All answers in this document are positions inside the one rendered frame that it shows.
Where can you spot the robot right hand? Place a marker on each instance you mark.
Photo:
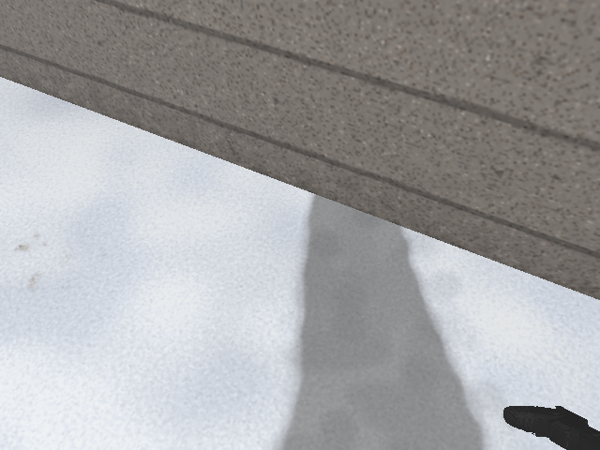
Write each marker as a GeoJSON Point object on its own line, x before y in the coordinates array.
{"type": "Point", "coordinates": [567, 429]}

